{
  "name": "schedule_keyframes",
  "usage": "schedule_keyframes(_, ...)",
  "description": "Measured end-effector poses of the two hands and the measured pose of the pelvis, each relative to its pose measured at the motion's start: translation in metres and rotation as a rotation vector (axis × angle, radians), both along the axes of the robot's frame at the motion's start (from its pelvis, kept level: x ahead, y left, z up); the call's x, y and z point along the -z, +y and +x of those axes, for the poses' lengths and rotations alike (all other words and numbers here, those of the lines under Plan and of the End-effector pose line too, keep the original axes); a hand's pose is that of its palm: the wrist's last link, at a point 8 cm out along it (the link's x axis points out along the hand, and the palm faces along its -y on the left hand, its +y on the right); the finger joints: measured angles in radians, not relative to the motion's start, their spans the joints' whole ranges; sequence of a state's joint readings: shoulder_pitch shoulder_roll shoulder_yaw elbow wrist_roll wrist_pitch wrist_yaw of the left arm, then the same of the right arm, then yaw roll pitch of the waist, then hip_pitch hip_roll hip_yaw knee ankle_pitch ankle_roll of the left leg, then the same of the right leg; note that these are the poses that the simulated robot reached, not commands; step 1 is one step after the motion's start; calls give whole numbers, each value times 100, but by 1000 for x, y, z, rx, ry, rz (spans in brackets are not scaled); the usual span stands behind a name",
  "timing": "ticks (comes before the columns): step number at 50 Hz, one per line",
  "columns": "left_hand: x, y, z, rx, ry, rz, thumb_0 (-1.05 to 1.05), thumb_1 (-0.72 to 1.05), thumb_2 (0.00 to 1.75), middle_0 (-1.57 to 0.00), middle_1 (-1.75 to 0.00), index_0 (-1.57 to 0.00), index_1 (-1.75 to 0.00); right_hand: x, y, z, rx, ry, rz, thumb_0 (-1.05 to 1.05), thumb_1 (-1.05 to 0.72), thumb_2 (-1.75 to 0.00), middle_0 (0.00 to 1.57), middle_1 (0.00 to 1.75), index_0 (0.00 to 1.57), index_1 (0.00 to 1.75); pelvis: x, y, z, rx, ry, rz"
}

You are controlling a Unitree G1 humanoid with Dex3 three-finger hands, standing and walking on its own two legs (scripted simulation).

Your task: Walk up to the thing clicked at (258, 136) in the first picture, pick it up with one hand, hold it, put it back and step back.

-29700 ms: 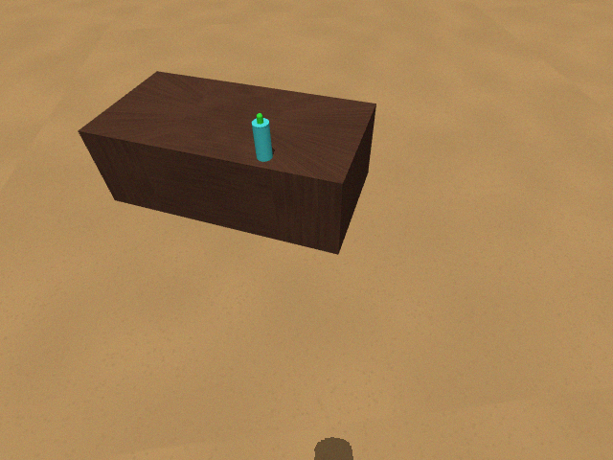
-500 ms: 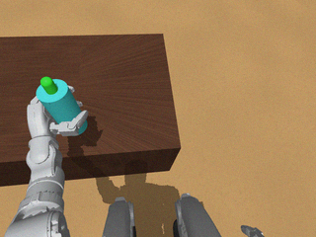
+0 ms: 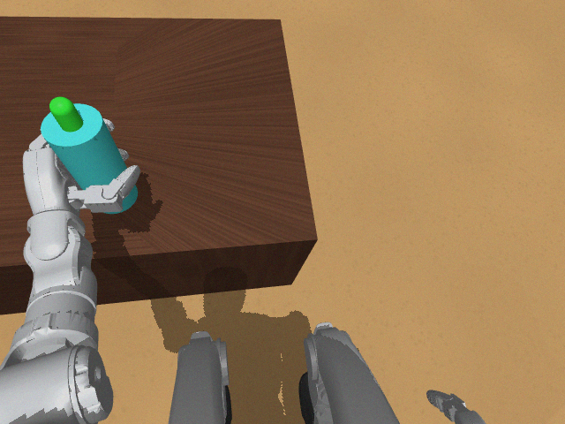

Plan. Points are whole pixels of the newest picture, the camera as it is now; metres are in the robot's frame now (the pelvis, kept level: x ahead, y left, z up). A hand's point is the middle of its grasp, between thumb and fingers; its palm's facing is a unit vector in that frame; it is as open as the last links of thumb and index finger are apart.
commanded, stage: lower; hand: left
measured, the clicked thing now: (91, 156) +0.48 +0.22 +0.03
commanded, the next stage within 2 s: loosen in 1.14 s
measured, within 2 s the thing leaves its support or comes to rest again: rests again in 1.20 s
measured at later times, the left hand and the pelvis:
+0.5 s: hand (119, 191) +0.48 +0.22 -0.06, palm faces +0.17 -0.98 -0.04, open 8.7 cm; pelvis -0.01 -0.01 -0.06, yaw -1 degrees
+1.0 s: hand (128, 198) +0.48 +0.22 -0.10, palm faces +0.17 -0.99 -0.04, open 8.7 cm; pelvis -0.02 -0.01 -0.09, yaw -2 degrees
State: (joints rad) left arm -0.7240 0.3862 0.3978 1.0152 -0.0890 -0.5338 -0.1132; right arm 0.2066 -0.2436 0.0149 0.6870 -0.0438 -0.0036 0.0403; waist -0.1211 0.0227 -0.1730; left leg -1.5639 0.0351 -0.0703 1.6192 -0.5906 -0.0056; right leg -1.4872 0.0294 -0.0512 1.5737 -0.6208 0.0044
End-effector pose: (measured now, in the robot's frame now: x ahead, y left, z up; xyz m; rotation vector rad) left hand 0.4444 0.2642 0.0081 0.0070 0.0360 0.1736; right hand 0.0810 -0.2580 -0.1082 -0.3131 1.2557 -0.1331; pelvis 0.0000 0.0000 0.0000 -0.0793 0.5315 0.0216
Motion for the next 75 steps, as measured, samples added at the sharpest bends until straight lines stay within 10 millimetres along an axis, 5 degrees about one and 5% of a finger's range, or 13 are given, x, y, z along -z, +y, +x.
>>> schedule_keyframes(9,14,3,7,-8,-11,12,-2,-18,106,-83,-102,-77,-101,17,-2,-5,-2,28,0,1,-92,-90,20,30,21,30,14,-4,-2,7,21,1)
schedule_keyframes(23,65,3,4,8,-1,30,-2,-18,107,-83,-102,-77,-101,56,-10,-13,-23,59,-15,1,-92,-90,20,30,20,30,55,-6,-11,19,59,-2)
schedule_keyframes(46,101,0,10,4,10,23,-2,-19,107,-83,-102,-77,-101,96,-14,-30,-1,100,-17,1,-92,-90,20,30,21,30,90,-10,-16,32,81,4)
schedule_keyframes(67,115,-4,9,17,6,30,-1,-19,106,-83,-101,-78,-101,113,-11,-27,0,89,-19,1,-92,-90,20,30,20,30,106,-6,-20,31,79,0)
schedule_keyframes(75,115,-2,12,-8,-18,13,0,-19,84,-88,-92,-82,-91,116,-11,-27,5,100,-16,1,-92,-89,20,30,21,30,108,-8,-18,30,84,2)
